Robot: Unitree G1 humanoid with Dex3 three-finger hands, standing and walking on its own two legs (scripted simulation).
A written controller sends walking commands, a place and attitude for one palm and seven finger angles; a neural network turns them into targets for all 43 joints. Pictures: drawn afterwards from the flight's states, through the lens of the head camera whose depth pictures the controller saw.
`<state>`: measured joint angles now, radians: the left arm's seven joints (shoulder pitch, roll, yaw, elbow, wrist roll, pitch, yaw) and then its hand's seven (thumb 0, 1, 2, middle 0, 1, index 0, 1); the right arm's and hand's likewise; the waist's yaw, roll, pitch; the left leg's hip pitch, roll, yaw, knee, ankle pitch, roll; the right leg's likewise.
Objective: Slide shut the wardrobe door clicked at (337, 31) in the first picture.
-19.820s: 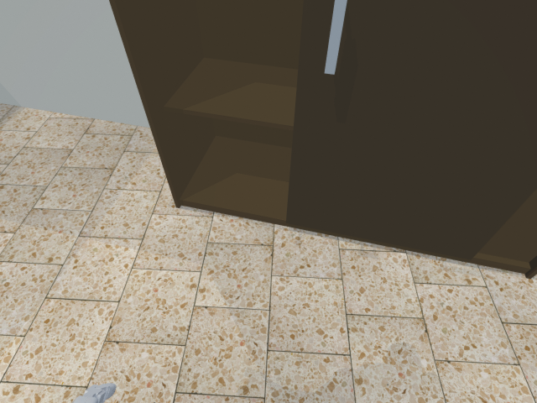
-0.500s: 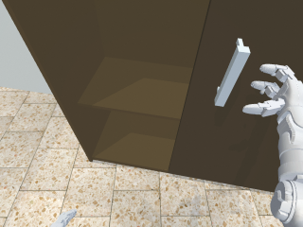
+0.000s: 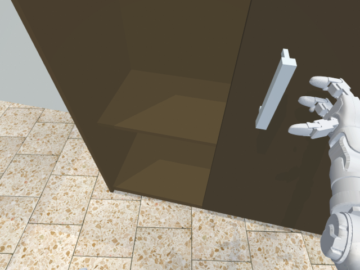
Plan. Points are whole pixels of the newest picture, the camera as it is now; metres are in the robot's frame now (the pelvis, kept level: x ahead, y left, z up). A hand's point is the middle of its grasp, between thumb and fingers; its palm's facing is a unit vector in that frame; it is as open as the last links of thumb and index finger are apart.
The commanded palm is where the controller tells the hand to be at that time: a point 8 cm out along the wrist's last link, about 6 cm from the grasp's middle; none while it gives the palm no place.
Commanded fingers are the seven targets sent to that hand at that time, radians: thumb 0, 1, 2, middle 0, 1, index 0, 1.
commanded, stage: move the hooked fingers beside the handle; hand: right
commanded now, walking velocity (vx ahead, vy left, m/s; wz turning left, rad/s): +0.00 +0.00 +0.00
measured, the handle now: (272, 91) +0.51 -0.14 +0.15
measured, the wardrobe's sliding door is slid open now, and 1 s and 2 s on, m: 0.53 0.53 0.53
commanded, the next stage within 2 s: feel for the door with the fingertips in 0.36 s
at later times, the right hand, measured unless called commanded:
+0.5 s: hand (309, 114) +0.44 -0.21 +0.15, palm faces +0.11 +0.99 +0.00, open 13.9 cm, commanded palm +0.42 -0.25 +0.15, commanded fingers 0.00 0.50 -0.30 0.30 1.20 0.30 1.20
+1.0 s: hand (293, 108) +0.45 -0.18 +0.16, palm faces +0.13 +0.99 +0.00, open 13.9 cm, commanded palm +0.42 -0.22 +0.15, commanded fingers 0.00 0.50 -0.30 0.30 1.20 0.30 1.20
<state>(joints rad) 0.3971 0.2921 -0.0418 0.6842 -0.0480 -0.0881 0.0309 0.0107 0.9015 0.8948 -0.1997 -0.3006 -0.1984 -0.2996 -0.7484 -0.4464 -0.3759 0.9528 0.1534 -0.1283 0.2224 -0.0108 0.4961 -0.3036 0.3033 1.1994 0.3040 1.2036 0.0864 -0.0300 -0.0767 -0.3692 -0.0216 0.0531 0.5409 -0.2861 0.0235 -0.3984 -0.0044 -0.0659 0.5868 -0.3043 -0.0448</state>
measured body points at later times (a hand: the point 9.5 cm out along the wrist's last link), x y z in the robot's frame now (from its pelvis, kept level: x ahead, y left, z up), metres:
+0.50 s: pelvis -0.01 +0.00 +0.00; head +0.03 +0.00 +0.45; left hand +0.08 +0.25 -0.11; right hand +0.43 -0.27 +0.15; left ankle -0.01 +0.11 -0.73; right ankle -0.01 -0.09 -0.73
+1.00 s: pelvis +0.00 +0.01 +0.00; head +0.02 +0.02 +0.45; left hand +0.07 +0.27 -0.11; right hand +0.43 -0.23 +0.16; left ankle -0.01 +0.11 -0.73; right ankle -0.01 -0.09 -0.73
